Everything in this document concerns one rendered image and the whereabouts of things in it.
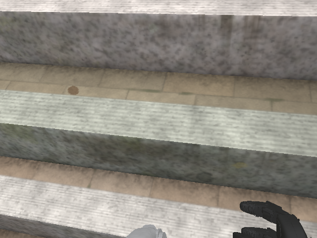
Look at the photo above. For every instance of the right robot hand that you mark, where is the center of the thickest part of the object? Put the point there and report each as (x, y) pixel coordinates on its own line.
(287, 225)

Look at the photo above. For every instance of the left robot thigh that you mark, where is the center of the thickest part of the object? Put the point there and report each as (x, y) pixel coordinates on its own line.
(147, 232)

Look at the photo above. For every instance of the left robot shin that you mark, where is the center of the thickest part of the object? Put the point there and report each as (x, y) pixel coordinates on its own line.
(149, 225)

